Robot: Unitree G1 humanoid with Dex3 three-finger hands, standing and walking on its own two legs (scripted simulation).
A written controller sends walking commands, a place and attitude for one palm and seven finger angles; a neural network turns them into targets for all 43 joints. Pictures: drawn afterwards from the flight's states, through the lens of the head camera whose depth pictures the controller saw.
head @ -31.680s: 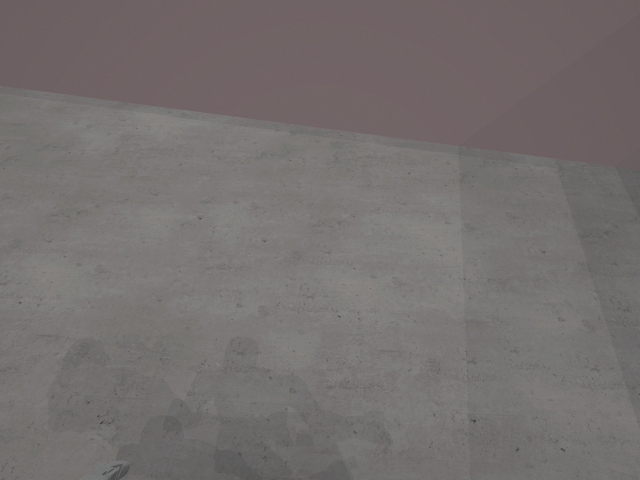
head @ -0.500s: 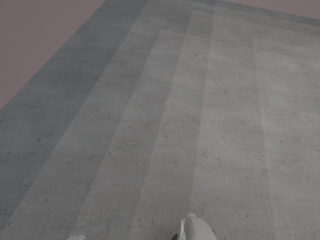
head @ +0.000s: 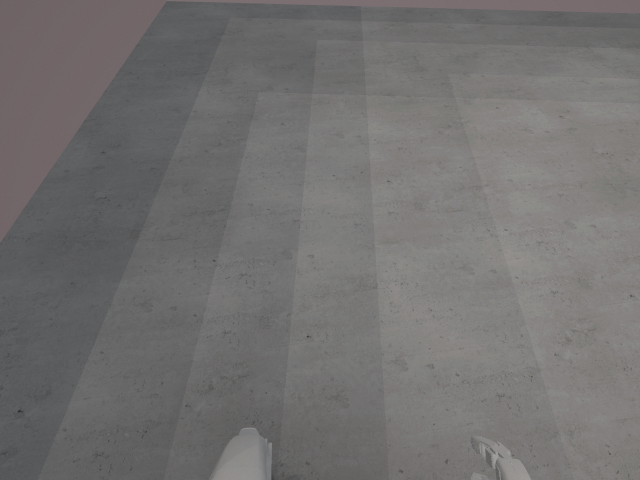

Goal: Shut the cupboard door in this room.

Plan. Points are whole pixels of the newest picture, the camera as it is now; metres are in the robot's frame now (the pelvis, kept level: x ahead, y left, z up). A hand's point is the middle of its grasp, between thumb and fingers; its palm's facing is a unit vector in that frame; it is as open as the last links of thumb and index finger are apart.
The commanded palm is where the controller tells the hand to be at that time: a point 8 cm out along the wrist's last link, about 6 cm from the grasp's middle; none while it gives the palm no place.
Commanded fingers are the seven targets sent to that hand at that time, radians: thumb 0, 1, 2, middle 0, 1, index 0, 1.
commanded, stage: walk to a spot facing it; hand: left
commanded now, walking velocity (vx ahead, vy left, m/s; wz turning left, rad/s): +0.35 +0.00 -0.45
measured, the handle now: out of the picture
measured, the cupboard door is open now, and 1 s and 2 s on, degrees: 83 83 83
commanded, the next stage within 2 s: turn to face it in 0.54 s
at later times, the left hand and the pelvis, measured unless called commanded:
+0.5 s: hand (233, 327) +0.37 +0.19 -0.16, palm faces -0.29 -0.94 -0.19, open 7.4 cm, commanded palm none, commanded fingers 0.00 0.90 0.90 -0.20 -0.30 -0.20 -0.30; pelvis +0.20 +0.03 +0.00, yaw -17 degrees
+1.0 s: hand (293, 286) +0.46 +0.09 -0.16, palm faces -0.28 -0.95 -0.14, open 7.3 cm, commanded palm none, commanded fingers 0.00 0.90 0.90 -0.20 -0.30 -0.20 -0.30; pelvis +0.30 -0.02 +0.00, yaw -16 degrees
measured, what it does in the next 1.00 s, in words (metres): walks ahead, turning right: left foot, then right foot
